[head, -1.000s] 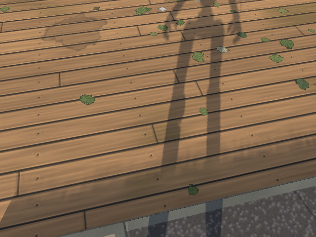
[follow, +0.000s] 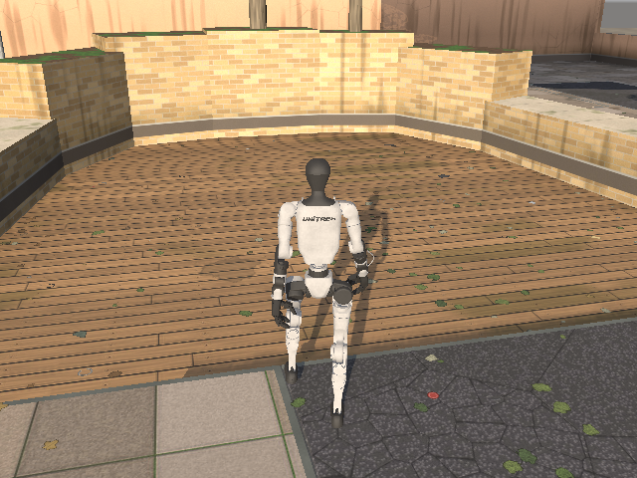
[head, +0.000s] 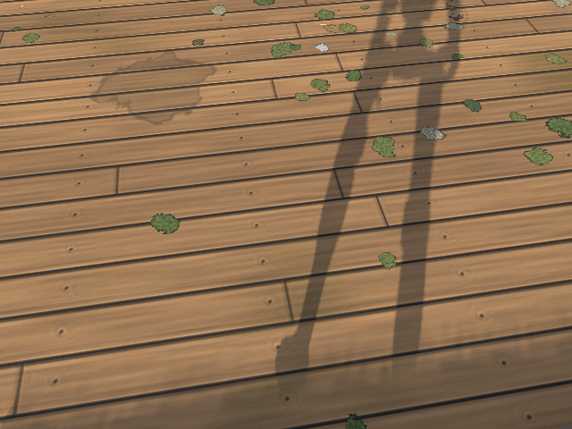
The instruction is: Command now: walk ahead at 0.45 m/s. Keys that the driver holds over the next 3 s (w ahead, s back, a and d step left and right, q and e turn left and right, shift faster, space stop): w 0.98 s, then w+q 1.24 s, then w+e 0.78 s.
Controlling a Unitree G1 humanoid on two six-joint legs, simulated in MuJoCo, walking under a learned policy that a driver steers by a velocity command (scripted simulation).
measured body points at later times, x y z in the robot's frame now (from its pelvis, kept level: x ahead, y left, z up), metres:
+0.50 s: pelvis +0.30 +0.04 +0.00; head +0.31 +0.04 +0.45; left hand +0.46 +0.24 -0.13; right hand +0.19 -0.16 -0.15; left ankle +0.23 +0.12 -0.74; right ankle +0.47 -0.13 -0.68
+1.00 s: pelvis +0.63 -0.04 -0.13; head +0.64 -0.04 +0.32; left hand +0.64 +0.21 -0.28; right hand +0.75 -0.30 -0.25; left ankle +0.71 +0.11 -0.78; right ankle +0.62 -0.14 -0.87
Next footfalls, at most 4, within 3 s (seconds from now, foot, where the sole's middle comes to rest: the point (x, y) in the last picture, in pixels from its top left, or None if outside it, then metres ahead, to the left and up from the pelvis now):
0.14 left None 0.27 0.12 -0.77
0.76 right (371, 394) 0.66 -0.14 -0.90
1.22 left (281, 302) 0.92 0.11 -0.90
1.74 right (322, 222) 1.24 0.00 -0.90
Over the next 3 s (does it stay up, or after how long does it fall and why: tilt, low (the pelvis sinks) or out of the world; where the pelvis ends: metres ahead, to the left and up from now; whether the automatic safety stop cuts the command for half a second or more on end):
stays up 1.65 0.41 -0.13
